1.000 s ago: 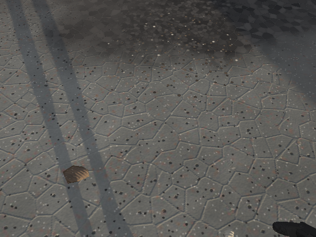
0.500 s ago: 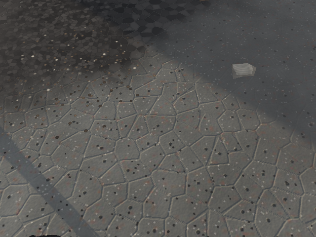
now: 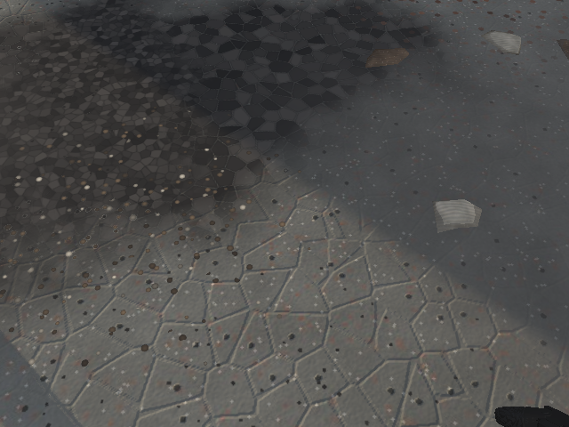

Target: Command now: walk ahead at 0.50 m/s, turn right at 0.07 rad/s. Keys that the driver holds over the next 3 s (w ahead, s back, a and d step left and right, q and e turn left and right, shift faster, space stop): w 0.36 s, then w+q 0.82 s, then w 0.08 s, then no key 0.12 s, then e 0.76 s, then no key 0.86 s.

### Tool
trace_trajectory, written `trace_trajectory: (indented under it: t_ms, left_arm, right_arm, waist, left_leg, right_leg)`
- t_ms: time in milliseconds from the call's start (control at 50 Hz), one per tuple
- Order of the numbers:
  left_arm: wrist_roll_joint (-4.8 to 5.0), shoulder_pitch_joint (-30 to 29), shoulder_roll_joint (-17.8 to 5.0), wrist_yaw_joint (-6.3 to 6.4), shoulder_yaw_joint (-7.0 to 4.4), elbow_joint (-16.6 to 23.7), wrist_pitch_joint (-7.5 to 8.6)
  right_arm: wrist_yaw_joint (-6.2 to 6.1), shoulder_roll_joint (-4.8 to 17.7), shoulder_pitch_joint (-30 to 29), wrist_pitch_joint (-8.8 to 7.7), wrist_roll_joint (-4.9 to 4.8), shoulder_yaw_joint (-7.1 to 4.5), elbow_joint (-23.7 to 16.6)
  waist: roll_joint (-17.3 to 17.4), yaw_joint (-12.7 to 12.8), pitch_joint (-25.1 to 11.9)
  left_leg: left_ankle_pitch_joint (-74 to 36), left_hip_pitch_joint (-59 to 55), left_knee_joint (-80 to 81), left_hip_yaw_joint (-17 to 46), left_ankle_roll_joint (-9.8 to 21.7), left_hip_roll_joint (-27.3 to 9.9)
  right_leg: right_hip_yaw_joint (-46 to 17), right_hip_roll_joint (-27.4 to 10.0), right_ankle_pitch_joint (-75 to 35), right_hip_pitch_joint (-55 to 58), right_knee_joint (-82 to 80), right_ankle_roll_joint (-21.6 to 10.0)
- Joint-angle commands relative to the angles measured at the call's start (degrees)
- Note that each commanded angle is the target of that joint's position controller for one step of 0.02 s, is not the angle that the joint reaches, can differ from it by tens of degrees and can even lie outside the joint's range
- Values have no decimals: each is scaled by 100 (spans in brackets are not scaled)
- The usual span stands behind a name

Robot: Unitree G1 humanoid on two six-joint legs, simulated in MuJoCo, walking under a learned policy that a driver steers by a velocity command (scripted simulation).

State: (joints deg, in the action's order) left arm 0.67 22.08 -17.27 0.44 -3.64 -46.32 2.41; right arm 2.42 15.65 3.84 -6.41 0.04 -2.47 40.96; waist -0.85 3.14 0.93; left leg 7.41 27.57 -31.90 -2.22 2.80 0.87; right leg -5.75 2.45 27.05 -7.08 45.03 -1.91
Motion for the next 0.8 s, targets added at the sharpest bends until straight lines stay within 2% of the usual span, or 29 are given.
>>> trace_trajectory:
  t_ms: [20,40,60,80,100,140,200,280,340,380,400,440,460,480,500,520,540,560,580,600,640,680,720,800]
  left_arm:
    - [159,-120,-754,-51,-92,615,265]
    - [144,-544,-735,-52,-69,729,283]
    - [46,-757,-675,-52,-79,771,278]
    - [-4,-660,-631,-45,-109,740,239]
    - [-2,-504,-526,-46,-96,679,191]
    - [-20,-411,-357,-28,-63,633,121]
    - [-65,-925,-262,-12,-21,781,130]
    - [-32,-1703,-87,-94,50,938,216]
    - [21,-2201,-99,-182,60,1094,260]
    - [29,-2440,-157,-245,46,1214,296]
    - [25,-2445,-208,-272,27,1250,320]
    - [8,-2022,-393,-279,-54,1163,365]
    - [-13,-1350,-582,-244,-163,972,381]
    - [-88,-389,-909,-183,-292,757,384]
    - [-200,340,-1487,-115,-429,680,340]
    - [-133,500,-1207,-125,-362,609,292]
    - [-87,162,-810,-108,-240,628,275]
    - [-66,-201,-607,-90,-172,645,269]
    - [-76,-574,-439,-106,-113,626,283]
    - [-99,-843,-281,-120,-71,617,329]
    - [-132,-1087,-277,-132,-99,541,411]
    - [-158,-1131,-384,-113,-149,438,470]
    - [-173,-1051,-463,-67,-186,324,470]
    - [-130,-898,-655,14,-239,186,399]
  right_arm:
    - [-60,944,1811,39,-100,-299,155]
    - [-81,823,1411,77,-43,-248,72]
    - [-71,691,1124,92,11,-192,55]
    - [-71,582,962,61,64,-146,33]
    - [-64,573,892,45,63,-142,40]
    - [-72,672,928,-4,16,-168,119]
    - [-135,849,1092,8,-9,-217,253]
    - [-189,941,1426,85,-81,-225,422]
    - [-198,1005,1770,162,-113,-238,600]
    - [-215,1023,1906,237,-132,-252,697]
    - [-232,1046,1919,275,-145,-263,730]
    - [-267,1159,1795,333,-154,-302,734]
    - [-276,1132,1671,352,-154,-283,710]
    - [-276,880,1627,336,-79,-183,615]
    - [-258,277,2102,242,1,-1,435]
    - [-229,342,2292,141,-129,14,500]
    - [-218,911,1848,117,-274,-154,454]
    - [-218,929,1444,124,-274,-173,348]
    - [-233,847,1265,167,-215,-184,319]
    - [-249,786,1302,249,-171,-225,344]
    - [-249,506,1521,407,-185,-199,397]
    - [-268,426,1400,495,-163,-208,302]
    - [-252,399,1171,505,-132,-212,196]
    - [-91,243,451,436,-116,-141,-28]
  waist:
    - [1032,-935,-1309]
    - [552,-806,-777]
    - [347,-639,-312]
    - [481,-438,-219]
    - [585,-332,-197]
    - [585,-242,-162]
    - [420,-342,-23]
    - [399,-644,106]
    - [408,-835,231]
    - [433,-851,305]
    - [458,-779,302]
    - [581,-465,80]
    - [530,-78,-325]
    - [368,336,-1119]
    - [-827,333,-2095]
    - [-1569,346,-2649]
    - [-935,386,-1679]
    - [-686,268,-1038]
    - [-445,80,-579]
    - [-540,-114,-316]
    - [-570,-341,-138]
    - [-401,-419,5]
    - [-291,-387,82]
    - [-169,-133,258]
  left_leg:
    - [1721,-4330,1489,3807,1339,-2161]
    - [1472,-3483,1594,3113,1159,-1938]
    - [973,-2695,1800,2633,1111,-1709]
    - [525,-2238,1946,2305,1048,-1532]
    - [233,-1974,2085,2078,1052,-1416]
    - [-349,-1726,2279,1662,1142,-1348]
    - [-951,-1802,2438,1198,1134,-1276]
    - [-1030,-1927,2436,671,890,-1040]
    - [-921,-2346,2297,732,879,-1231]
    - [-1088,-2702,2074,883,837,-1411]
    - [-1230,-2844,1922,983,795,-1483]
    - [-1985,-2930,1430,1090,685,-1491]
    - [-2647,-2743,707,927,552,-1256]
    - [-2193,-1956,-557,724,353,-937]
    - [129,162,-2747,293,-60,-130]
    - [2649,1161,-3847,845,-149,147]
    - [2368,1651,-4275,1011,-130,-209]
    - [1862,1697,-4182,832,-112,-478]
    - [1474,1506,-3896,766,-141,-652]
    - [1177,1224,-3625,810,-162,-806]
    - [870,802,-3493,778,-239,-883]
    - [501,968,-3282,829,-310,-906]
    - [-46,1202,-2778,861,-353,-903]
    - [-1057,1000,-1368,444,-275,-801]
  right_leg:
    - [-309,-211,208,-3802,3150,0]
    - [-66,-515,-286,-3721,2933,-34]
    - [37,-693,-609,-3561,2505,-16]
    - [9,-870,-864,-3206,2186,-5]
    - [46,-912,-980,-2951,2020,34]
    - [156,-958,-1167,-2871,1693,141]
    - [225,-1020,-2018,-3164,784,286]
    - [444,-818,-3164,-2856,-669,287]
    - [494,-699,-3244,-2867,-1184,237]
    - [450,-637,-2909,-2933,-1428,135]
    - [419,-601,-2685,-2866,-1556,74]
    - [504,-429,-2292,-2153,-1765,-56]
    - [635,-306,-2384,-1133,-1971,-196]
    - [281,-757,-2616,528,-1659,-458]
    - [-1765,-2274,-2404,2861,-1609,-1126]
    - [-3454,-2802,-1480,3212,-2395,-1574]
    - [-2753,-2572,-959,2493,-2590,-1298]
    - [-1946,-2342,-986,1695,-2747,-1089]
    - [-1404,-2101,-1240,916,-3011,-979]
    - [-932,-1903,-1537,369,-3249,-888]
    - [-336,-1804,-2031,-230,-3606,-891]
    - [142,-1806,-2531,-339,-3769,-931]
    - [560,-1766,-2872,-184,-3805,-923]
    - [1283,-1637,-3008,23,-3847,-761]
